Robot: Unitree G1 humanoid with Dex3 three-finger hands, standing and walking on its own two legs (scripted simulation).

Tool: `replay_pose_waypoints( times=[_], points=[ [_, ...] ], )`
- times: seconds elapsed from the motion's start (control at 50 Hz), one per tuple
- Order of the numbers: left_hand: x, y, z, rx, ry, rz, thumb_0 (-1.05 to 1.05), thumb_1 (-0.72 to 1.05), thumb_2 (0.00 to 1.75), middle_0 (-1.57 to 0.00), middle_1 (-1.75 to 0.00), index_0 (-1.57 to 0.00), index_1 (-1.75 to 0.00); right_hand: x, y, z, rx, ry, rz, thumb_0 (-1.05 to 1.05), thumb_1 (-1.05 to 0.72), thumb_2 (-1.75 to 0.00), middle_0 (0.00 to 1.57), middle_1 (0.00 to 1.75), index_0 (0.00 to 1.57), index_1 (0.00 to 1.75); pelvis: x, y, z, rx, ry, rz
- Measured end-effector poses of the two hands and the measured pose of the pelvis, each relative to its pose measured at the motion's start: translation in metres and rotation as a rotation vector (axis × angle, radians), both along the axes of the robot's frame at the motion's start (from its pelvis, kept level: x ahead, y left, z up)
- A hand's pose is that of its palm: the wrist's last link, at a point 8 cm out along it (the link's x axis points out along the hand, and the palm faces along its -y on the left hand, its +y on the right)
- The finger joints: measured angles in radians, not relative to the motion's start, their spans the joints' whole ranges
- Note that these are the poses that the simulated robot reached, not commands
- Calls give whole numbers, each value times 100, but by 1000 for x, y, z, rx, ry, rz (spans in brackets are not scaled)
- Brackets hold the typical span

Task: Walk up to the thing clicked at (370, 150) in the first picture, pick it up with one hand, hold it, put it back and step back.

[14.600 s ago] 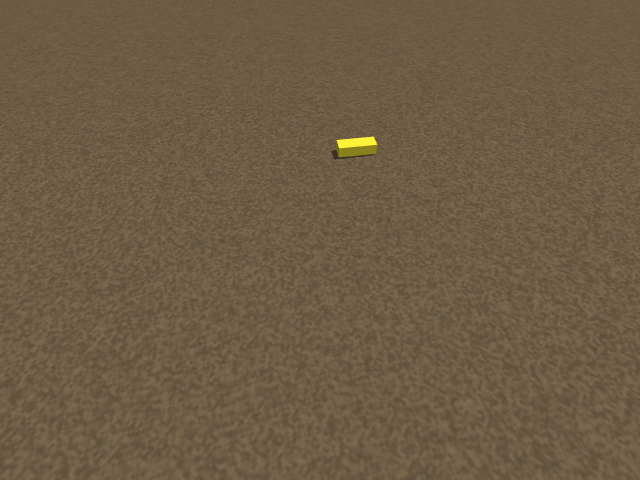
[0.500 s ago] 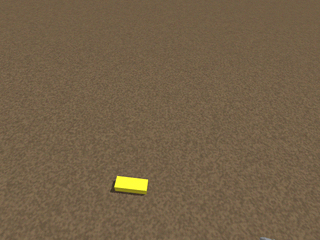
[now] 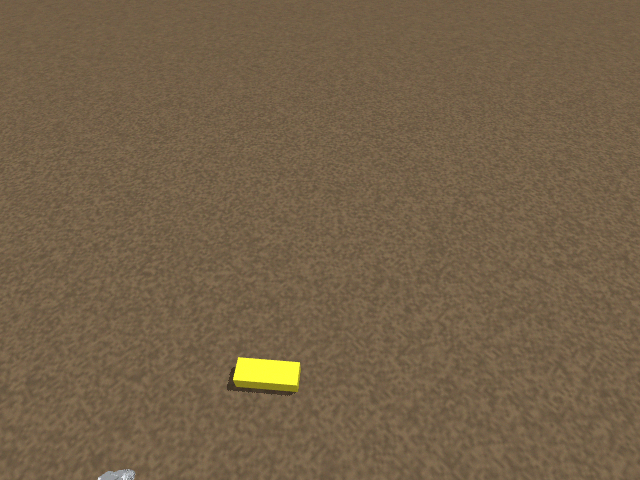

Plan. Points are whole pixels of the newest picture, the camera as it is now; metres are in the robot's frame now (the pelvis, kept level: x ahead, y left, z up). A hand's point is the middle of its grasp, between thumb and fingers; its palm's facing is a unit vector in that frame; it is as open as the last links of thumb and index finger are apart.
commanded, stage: stand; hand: left
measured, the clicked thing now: (267, 374) +0.55 +0.18 -0.75
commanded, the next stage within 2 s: walk up in 1.88 s
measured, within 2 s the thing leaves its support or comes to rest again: neither
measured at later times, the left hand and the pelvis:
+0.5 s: hand out of the picture +0.06 +0.26 -0.15, palm faces -0.02 -0.94 -0.35, open 7.4 cm; pelvis -0.01 +0.00 +0.00, yaw +0 degrees
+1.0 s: hand out of the picture +0.08 +0.26 -0.15, palm faces -0.01 -0.94 -0.34, open 7.4 cm; pelvis +0.00 +0.00 +0.00, yaw +1 degrees
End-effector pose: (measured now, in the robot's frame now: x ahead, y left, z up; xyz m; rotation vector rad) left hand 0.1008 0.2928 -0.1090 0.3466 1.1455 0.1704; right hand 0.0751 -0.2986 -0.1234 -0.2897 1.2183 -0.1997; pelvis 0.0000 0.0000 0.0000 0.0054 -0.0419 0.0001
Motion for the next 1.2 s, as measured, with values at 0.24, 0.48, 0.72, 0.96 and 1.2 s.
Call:
replay_pose_waypoints(
  times=[0.24, 0.48, 0.72, 0.96, 1.2],
  points=[
    [-16, -3, -4, -13, 30, 20, 1, 91, 90, -20, -30, -20, -30, -18, -5, 2, -7, 33, -1, 1, -90, -90, 20, 30, 20, 30, -8, -4, 1, -4, 5, 3],
    [-42, 7, -7, -6, 98, 59, 1, 91, 90, -20, -30, -20, -30, -24, 4, -2, 4, 65, 10, 1, -90, -90, 20, 30, 20, 30, -6, 0, 2, -5, 17, 7],
    [-38, 10, -7, -10, 91, 65, 1, 91, 90, -20, -30, -20, -30, -7, 10, 0, 2, 35, 27, 1, -90, -90, 20, 30, 20, 30, -1, 5, 2, -4, 18, 11],
    [-28, 9, -5, -9, 69, 57, 1, 91, 90, -20, -30, -20, -30, 4, 9, 3, -4, 8, 31, 1, -90, -90, 20, 30, 20, 30, 2, 5, 2, -3, 13, 12],
    [-31, 8, -4, -6, 68, 57, 1, 91, 90, -20, -30, -20, -30, -4, 6, 2, -5, 21, 28, 1, -90, -90, 20, 30, 20, 30, 0, 3, 2, -3, 9, 14]
  ],
)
